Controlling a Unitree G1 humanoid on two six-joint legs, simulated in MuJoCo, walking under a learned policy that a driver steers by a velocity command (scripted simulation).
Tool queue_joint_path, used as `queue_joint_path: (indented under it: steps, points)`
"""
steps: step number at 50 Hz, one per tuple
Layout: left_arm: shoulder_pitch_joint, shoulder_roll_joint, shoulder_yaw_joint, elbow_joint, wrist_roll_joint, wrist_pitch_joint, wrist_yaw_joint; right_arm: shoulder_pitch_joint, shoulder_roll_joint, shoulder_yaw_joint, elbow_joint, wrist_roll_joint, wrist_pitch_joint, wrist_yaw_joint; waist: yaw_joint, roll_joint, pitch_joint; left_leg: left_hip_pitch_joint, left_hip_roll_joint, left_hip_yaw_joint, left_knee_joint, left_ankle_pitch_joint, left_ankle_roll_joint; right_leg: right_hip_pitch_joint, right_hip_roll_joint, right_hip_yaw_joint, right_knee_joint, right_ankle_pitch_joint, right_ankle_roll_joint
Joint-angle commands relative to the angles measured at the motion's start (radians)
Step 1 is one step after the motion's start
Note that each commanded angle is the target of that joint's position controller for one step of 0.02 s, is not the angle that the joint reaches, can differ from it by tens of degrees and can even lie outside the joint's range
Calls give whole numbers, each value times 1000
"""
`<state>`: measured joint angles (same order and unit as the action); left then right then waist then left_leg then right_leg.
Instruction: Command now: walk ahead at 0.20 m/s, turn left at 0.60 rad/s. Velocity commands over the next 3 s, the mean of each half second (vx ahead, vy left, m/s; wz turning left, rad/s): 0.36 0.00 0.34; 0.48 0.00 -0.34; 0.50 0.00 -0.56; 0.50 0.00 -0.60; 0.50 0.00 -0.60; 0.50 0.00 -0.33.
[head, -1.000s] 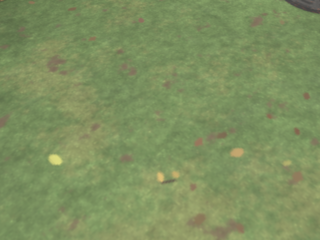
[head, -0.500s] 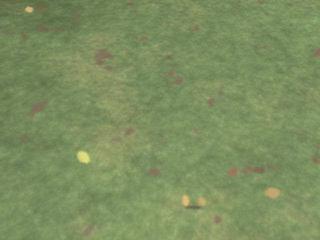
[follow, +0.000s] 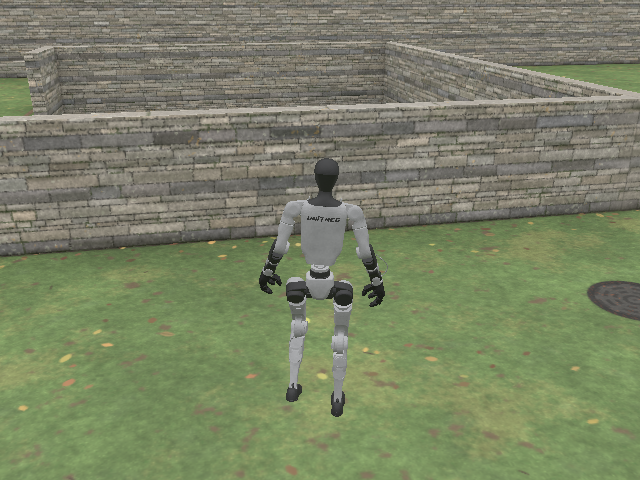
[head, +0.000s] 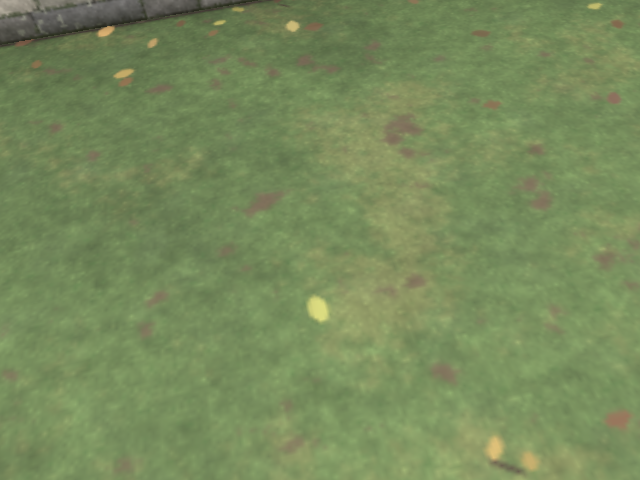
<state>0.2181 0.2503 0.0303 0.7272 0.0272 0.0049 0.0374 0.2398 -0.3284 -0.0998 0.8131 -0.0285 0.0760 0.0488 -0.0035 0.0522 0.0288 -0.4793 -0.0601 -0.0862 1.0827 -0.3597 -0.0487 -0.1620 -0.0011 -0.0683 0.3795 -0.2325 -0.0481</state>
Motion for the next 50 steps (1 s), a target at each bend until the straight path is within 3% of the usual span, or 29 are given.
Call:
queue_joint_path:
  steps: [1, 6, 10, 12, 13, 14, 15, 16, 17, 18, 20, 23, 26, 30, 33, 35, 37, 38, 39, 40, 41, 42, 43, 44, 45, 47, 50]
  points:
    - [103, 182, 56, -14, 2, -21, -4, -121, -63, -3, -104, -2, -14, 22, 75, -197, 18, -218, 29, 23, -95, 15, -7, 218, -266, 253, -205, -132, -143]
    - [127, 187, 68, 15, 5, -54, -24, -192, -25, 19, -135, -2, -36, 38, 83, -182, 34, -116, 71, 80, -281, 19, 33, 172, -290, 172, -230, -146, -137]
    - [143, 195, 73, 49, 5, -60, -43, -205, -8, 37, -146, -4, -60, 34, 66, -206, 44, 87, 45, 152, -464, -28, 99, 50, -282, 102, -197, -68, -133]
    - [120, 192, 70, 61, -12, -50, -50, -89, 4, 44, -105, -14, -77, 20, -11, -173, 23, 304, 15, 179, -619, 87, 132, -56, -270, 47, -99, 40, -116]
    - [120, 163, 58, 64, -15, -49, -52, 34, -19, 35, -53, -20, -89, 8, -63, -103, -32, 502, -7, 164, -676, 102, 146, -148, -229, -12, 34, 97, -92]
    - [104, 100, 33, 42, -9, -48, -55, 182, -85, 16, -13, -35, -103, -6, -133, 70, -134, 699, 167, -69, -771, -72, 167, -279, -151, -108, 314, -11, -50]
    - [64, 39, 15, -35, -1, -52, -65, 246, -229, -9, -27, -17, -107, -21, -141, 287, -150, 806, 447, -549, -912, -279, 274, -586, -8, -111, 589, -356, -7]
    - [36, 154, 44, -18, 14, -42, -59, 197, -204, -7, -24, 0, -104, -33, -132, 120, -58, 694, 457, -535, -907, -222, 322, -648, -50, 21, 709, -325, -18]
    - [30, 166, 50, -10, -2, -46, -71, 125, -139, 16, -36, 4, -107, -35, -83, 60, 6, 617, 389, -404, -890, -131, 298, -628, -90, 64, 713, -217, -28]
    - [51, 155, 47, 10, -12, -53, -82, 74, -89, 32, -39, 3, -113, -34, -43, 47, 33, 548, 325, -299, -908, -8, 263, -580, -109, 69, 675, -133, -23]
    - [105, 143, 45, 51, 8, -43, -88, 31, -51, 47, -42, 9, -130, -40, 1, 60, 26, 500, 248, -169, -934, 191, 228, -505, -118, 51, 655, -39, 4]
    - [82, 117, 41, 49, 15, -30, -92, 81, -57, 46, -7, 24, -151, -37, 15, 29, 26, 481, 233, -97, -941, 421, 247, -522, -108, 34, 667, 27, 34]
    - [-16, 98, 35, 22, 6, -26, -93, 132, -47, 49, 28, 17, -157, -39, -7, 19, 66, 490, 235, -28, -967, 500, 247, -601, -103, 38, 620, 93, 47]
    - [-122, 65, 18, -12, -4, -31, -97, 157, -30, 59, 63, 6, -168, -45, -24, 17, 101, 480, 228, 82, -979, 607, 214, -561, -51, 47, 444, 191, 21]
    - [-193, 54, 6, -43, 2, -35, -100, 177, -34, 64, 91, 8, -174, -59, -34, 0, 114, 529, 256, 127, -979, 730, 192, -501, -28, -9, 307, 210, -23]
    - [-166, 61, 7, -40, 3, -37, -93, 171, -54, 64, 103, 3, -175, -69, -11, 13, 72, 583, 265, 166, -880, 1035, 168, -398, 23, -57, 253, 159, -64]
    - [-22, 95, 20, 1, 4, -40, -84, 160, -92, 56, 107, -10, -164, -81, 56, 49, -30, 635, 272, 194, -632, 1314, 148, -251, 85, -81, 239, 62, -104]
    - [117, 122, 33, 45, 7, -47, -79, 150, -110, 50, 102, -12, -154, -84, 112, 49, -108, 597, 268, 206, -430, 1279, 145, -94, 109, -67, 186, 50, -127]
    - [257, 169, 54, 84, 21, -52, -68, 135, -114, 51, 84, -7, -153, -82, 181, 2, -184, 422, 237, 228, -167, 1032, 136, 141, 45, 40, 131, 25, -171]
    - [294, 303, 92, 79, 29, -44, -54, 206, -5, 74, 33, 16, -164, -61, 121, -245, -293, 23, 61, 234, 266, 261, 88, 457, -263, 535, 117, 5, -331]
    - [254, 281, 91, 77, -20, -38, -61, 151, -59, 60, 16, 0, -175, -52, 114, -188, -350, -157, -26, 47, 417, -125, 94, 491, -332, 869, -46, 30, -392]
    - [173, 261, 88, 72, -29, -35, -58, 71, -61, 61, -16, 0, -186, -45, 83, -125, -186, -235, 51, -9, 388, -25, 103, 356, -305, 716, -82, -18, -355]
    - [122, 201, 75, 64, -26, -33, -58, 48, -61, 66, -25, 4, -195, -42, 56, -48, -82, -214, 97, 12, 302, 46, 102, 202, -282, 608, -117, 29, -319]
    - [90, 165, 65, 63, -23, -36, -56, 42, -50, 66, -23, -2, -189, -43, 20, -7, -16, -167, 127, 17, 220, 58, 93, 80, -233, 526, -139, 106, -282]
    - [68, 143, 57, 66, -25, -41, -53, 56, -41, 69, -28, -16, -169, -44, -15, -12, 8, -108, 143, 20, 163, 52, 74, -16, -185, 459, -157, 172, -261]
    - [75, 147, 56, 67, -25, -59, -55, 77, -16, 75, -31, -29, -131, -40, -34, -45, -9, -55, 151, 43, 86, 56, 45, -86, -139, 381, -173, 263, -256]
    - [115, 177, 65, 77, -29, -68, -52, -23, -6, 78, -79, -26, -116, -36, -17, -71, 14, -104, 161, 73, -66, 168, 7, -115, -96, 339, -202, 262, -239]
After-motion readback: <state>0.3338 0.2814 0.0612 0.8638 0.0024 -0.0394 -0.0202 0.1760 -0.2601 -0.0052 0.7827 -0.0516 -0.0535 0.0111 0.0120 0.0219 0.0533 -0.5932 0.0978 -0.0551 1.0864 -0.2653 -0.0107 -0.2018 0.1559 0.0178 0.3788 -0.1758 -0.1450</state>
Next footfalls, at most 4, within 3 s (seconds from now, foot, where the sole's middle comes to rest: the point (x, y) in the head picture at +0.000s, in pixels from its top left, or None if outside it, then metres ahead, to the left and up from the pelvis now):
0.28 left None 0.10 0.15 -0.78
0.78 right None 0.46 0.04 -0.78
1.30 left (283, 353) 0.79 0.17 -0.78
1.82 right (410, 293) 0.94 -0.14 -0.78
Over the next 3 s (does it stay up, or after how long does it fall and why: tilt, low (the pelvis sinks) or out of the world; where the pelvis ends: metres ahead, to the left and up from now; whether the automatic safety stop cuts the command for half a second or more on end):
stays up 1.24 -0.48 -0.01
